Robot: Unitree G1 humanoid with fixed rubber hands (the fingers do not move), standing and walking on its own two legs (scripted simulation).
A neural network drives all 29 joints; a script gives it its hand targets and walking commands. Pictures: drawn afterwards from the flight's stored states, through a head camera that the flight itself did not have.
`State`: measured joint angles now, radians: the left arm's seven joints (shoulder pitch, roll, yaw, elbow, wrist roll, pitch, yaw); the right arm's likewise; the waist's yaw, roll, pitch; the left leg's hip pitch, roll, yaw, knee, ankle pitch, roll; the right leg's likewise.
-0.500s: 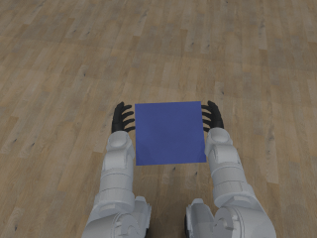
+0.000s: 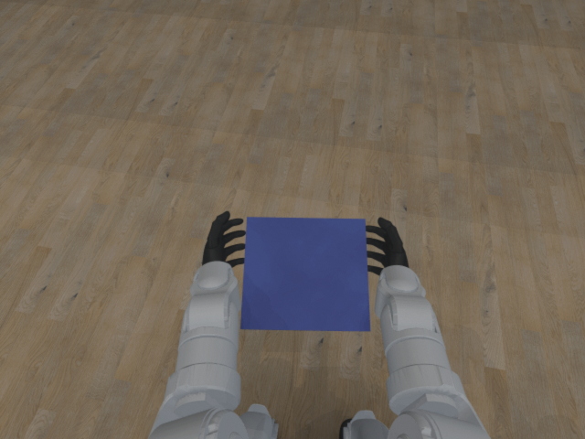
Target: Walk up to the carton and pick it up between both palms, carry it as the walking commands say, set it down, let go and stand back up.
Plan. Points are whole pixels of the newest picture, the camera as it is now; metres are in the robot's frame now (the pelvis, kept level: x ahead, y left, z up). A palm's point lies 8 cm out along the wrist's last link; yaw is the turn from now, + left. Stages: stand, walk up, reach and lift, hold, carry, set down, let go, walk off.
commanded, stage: reach and lift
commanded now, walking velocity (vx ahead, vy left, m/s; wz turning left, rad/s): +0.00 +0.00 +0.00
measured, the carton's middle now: (303, 281) +0.37 +0.03 -0.10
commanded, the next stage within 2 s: none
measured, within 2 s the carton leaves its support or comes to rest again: neither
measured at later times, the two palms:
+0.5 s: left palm (199, 250) +0.34 +0.16 +0.06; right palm (405, 250) +0.36 -0.10 +0.05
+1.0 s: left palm (192, 242) +0.32 +0.15 +0.11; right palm (427, 240) +0.34 -0.10 +0.11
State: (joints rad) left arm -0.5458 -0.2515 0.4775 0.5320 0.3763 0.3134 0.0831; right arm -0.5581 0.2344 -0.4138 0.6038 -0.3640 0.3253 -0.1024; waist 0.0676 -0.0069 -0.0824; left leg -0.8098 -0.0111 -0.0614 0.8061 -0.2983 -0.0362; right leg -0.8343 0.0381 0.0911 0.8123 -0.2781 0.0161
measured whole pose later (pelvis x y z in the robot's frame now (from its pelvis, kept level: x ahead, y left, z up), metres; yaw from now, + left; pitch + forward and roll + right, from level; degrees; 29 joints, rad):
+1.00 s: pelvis +0.02 -0.01 +0.05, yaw +1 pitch -9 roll +0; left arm -0.46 -0.22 0.35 0.45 0.37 0.71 0.08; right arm -0.48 0.23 -0.32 0.50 -0.37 0.70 -0.07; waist 0.05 0.02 0.02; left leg -0.05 0.01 -0.09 0.40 -0.20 -0.04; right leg -0.07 0.03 0.06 0.42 -0.19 0.00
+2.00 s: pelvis +0.03 +0.00 +0.05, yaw +2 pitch -9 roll +0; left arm -0.40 -0.20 0.26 0.41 0.32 0.75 0.06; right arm -0.39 0.19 -0.23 0.41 -0.33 0.77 -0.06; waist 0.00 0.01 0.01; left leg -0.04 0.00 -0.09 0.39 -0.19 -0.03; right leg -0.04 0.02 0.07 0.38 -0.18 0.01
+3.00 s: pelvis +0.02 +0.00 +0.05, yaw +1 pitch -9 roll +0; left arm -0.39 -0.19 0.24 0.39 0.31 0.76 0.06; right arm -0.36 0.18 -0.20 0.38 -0.31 0.79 -0.06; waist 0.01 0.01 0.00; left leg -0.06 0.00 -0.09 0.41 -0.20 -0.02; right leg -0.06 0.01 0.07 0.39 -0.18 0.01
